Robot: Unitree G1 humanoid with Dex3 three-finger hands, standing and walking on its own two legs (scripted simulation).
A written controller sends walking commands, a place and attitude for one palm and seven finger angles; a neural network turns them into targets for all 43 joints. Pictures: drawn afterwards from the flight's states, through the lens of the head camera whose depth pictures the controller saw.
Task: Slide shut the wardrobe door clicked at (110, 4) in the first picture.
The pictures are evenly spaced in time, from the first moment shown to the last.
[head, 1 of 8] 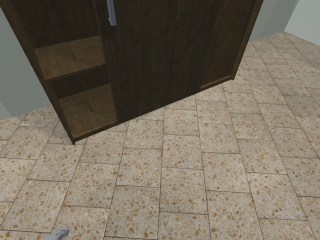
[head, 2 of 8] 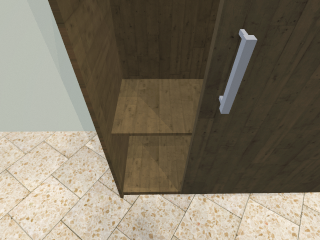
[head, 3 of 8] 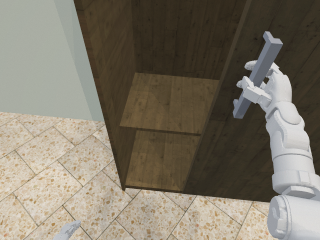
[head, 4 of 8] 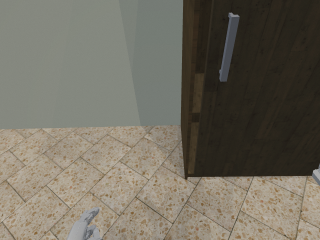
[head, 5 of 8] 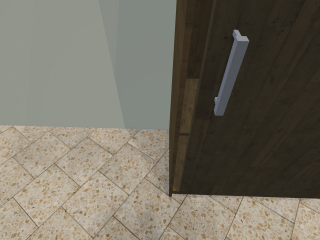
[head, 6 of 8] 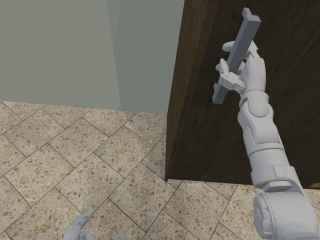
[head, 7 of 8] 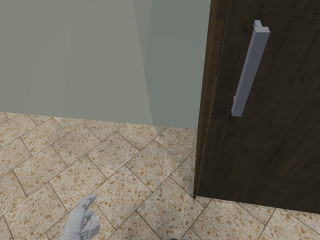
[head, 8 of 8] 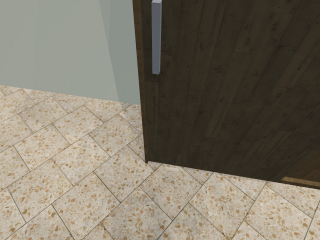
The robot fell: no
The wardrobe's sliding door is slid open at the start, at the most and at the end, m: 0.36 0.36 0.00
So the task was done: yes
